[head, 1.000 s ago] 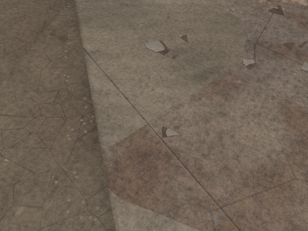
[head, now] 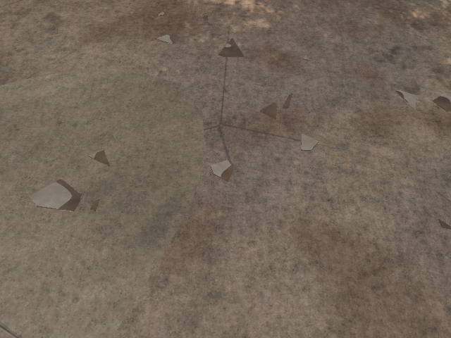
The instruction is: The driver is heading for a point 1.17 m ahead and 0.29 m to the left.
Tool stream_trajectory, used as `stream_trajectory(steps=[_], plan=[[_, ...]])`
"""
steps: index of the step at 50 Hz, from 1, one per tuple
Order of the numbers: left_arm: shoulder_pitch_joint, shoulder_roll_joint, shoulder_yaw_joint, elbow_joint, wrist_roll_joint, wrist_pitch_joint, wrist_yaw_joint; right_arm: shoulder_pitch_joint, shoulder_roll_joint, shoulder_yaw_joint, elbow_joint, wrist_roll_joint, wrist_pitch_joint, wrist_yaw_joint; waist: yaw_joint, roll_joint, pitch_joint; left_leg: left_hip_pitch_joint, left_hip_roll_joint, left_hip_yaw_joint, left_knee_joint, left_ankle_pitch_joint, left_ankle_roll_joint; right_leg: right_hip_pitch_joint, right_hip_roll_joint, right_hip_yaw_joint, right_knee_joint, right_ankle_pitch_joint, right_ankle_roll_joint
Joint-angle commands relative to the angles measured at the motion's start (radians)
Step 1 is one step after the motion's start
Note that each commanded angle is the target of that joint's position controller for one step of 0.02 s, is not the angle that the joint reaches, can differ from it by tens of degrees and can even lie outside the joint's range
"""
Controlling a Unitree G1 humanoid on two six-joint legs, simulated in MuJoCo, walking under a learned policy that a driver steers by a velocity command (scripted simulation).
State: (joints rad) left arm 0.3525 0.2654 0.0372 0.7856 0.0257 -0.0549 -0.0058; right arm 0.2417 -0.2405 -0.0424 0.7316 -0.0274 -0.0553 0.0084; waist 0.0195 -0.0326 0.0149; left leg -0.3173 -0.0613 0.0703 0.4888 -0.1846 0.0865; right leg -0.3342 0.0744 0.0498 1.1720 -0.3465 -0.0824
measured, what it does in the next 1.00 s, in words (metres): walks ahead, turning left: right foot, then left foot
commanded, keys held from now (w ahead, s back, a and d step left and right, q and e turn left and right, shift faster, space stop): w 0.28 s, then w+q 0.72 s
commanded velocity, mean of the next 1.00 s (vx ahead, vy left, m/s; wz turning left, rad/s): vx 0.50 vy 0.00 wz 0.28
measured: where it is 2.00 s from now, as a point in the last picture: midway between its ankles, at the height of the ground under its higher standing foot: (160, 197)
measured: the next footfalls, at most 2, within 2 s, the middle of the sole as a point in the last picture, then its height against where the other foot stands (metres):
right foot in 0.42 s outside the picture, level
left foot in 0.98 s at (192, 299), level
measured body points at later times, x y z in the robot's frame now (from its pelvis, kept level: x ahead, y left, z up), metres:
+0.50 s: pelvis +0.27 -0.04 -0.01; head +0.30 -0.06 +0.44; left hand +0.44 +0.20 -0.09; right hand +0.26 -0.30 -0.15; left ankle +0.10 +0.07 -0.66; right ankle +0.35 -0.12 -0.73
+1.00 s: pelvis +0.51 +0.02 -0.02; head +0.54 +0.04 +0.43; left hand +0.40 +0.25 -0.16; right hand +0.78 -0.13 -0.11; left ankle +0.58 +0.11 -0.74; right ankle +0.36 -0.13 -0.71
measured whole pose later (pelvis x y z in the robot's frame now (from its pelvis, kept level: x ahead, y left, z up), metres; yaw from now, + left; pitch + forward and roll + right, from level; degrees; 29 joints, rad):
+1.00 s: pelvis +0.51 +0.02 -0.02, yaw +21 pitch +1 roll +0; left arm 0.42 0.23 0.05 0.92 0.02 -0.05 0.02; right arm 0.06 -0.23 -0.05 0.73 -0.05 -0.02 0.05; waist 0.04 0.00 0.06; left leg -0.46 -0.04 0.12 0.61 -0.17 0.16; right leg 0.00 -0.10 -0.30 0.70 -0.48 0.01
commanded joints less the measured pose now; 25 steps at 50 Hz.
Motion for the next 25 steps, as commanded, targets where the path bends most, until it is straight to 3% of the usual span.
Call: stream_trajectory(steps=[1,3,9,15,18,19,20,21,22,23,24,25], plan=[[0.026,0.068,0.012,-0.065,0.013,0.007,-0.017,0.087,-0.073,-0.017,-0.006,0.010,-0.027,0.000,0.000,0.101,-0.009,0.174,0.267,-0.340,-0.302,0.117,0.120,-0.216,-0.101,0.022,-0.007,0.057,0.025],[0.012,0.055,0.008,-0.067,0.019,0.015,-0.023,0.121,-0.088,-0.020,0.020,0.017,-0.042,0.005,0.006,0.103,-0.005,0.169,0.252,-0.284,-0.324,0.199,0.126,-0.247,-0.117,-0.004,-0.036,0.082,0.041],[-0.237,0.023,-0.008,-0.139,0.010,0.015,-0.026,0.205,-0.101,-0.022,0.072,0.024,-0.042,0.010,-0.047,0.101,0.046,0.207,0.202,-0.169,-0.366,0.289,0.103,-0.349,-0.165,-0.070,-0.322,0.294,0.077],[-0.393,0.020,-0.011,-0.184,-0.001,0.005,-0.028,0.287,-0.119,-0.022,0.118,0.015,-0.035,-0.001,-0.093,0.098,0.067,0.327,0.247,-0.168,-0.314,0.401,0.094,-0.291,-0.133,-0.097,-0.547,0.333,0.051],[-0.340,0.039,-0.002,-0.178,0.000,-0.007,-0.021,0.255,-0.147,-0.027,0.127,0.009,-0.027,-0.011,-0.045,0.099,0.050,0.361,0.271,-0.193,-0.210,0.578,0.079,-0.174,-0.092,-0.092,-0.618,0.224,0.019],[-0.252,0.055,0.007,-0.151,0.005,-0.014,-0.012,0.237,-0.161,-0.030,0.127,0.009,-0.025,-0.014,-0.004,0.099,0.007,0.354,0.258,-0.188,-0.113,0.686,0.065,-0.055,-0.060,-0.100,-0.655,0.190,0.005],[-0.094,0.082,0.021,-0.099,0.016,-0.025,0.000,0.225,-0.159,-0.028,0.126,0.012,-0.023,-0.013,0.065,0.065,-0.083,0.291,0.210,-0.154,0.067,0.675,0.045,0.158,-0.057,-0.095,-0.706,0.219,-0.020],[0.086,0.156,0.041,-0.070,0.042,-0.036,0.017,0.215,-0.123,-0.017,0.093,0.020,-0.027,-0.010,0.129,-0.017,-0.224,0.106,0.157,-0.120,0.339,0.390,0.028,0.428,-0.251,0.095,-0.711,0.137,-0.067],[0.113,0.254,0.065,-0.071,0.055,-0.030,0.019,0.348,-0.004,0.008,0.069,0.056,-0.022,-0.009,0.069,-0.243,-0.358,-0.230,-0.009,-0.043,0.680,-0.315,-0.013,0.678,-0.543,0.539,-0.791,0.094,-0.182],[0.080,0.185,0.056,-0.079,0.019,-0.015,0.016,0.305,-0.121,-0.021,0.096,0.024,-0.008,-0.018,0.075,-0.104,-0.316,-0.311,0.024,-0.129,0.777,-0.317,-0.002,0.589,-0.516,0.619,-0.864,0.012,-0.179],[-0.010,0.117,0.036,-0.082,0.010,-0.016,0.015,0.221,-0.121,-0.027,0.079,0.018,-0.005,-0.013,0.039,-0.043,-0.157,-0.328,0.067,-0.145,0.769,-0.225,-0.001,0.445,-0.470,0.448,-0.889,0.012,-0.148],[-0.057,0.075,0.025,-0.076,0.006,-0.023,0.011,0.181,-0.093,-0.021,0.074,0.019,-0.003,-0.005,0.018,-0.023,-0.073,-0.305,0.101,-0.135,0.723,-0.165,-0.005,0.328,-0.423,0.318,-0.932,0.092,-0.121]])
